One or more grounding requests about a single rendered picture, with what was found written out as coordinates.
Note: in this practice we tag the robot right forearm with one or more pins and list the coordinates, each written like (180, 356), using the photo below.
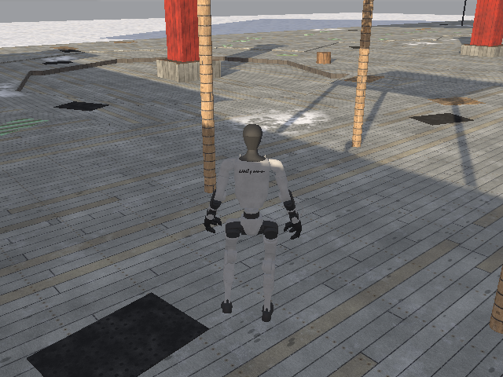
(291, 209)

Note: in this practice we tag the robot left foot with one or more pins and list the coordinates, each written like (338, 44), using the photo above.
(226, 307)

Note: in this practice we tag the robot left upper arm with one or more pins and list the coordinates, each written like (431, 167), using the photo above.
(223, 177)

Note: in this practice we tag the robot left forearm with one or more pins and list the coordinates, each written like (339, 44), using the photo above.
(213, 207)

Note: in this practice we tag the left robot hand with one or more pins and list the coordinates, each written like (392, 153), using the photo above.
(214, 221)

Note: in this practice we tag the robot right upper arm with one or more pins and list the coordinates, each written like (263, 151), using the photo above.
(281, 179)

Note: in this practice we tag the right robot hand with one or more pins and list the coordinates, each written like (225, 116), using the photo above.
(295, 227)

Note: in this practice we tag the robot right shin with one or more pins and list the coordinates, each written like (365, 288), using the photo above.
(268, 286)

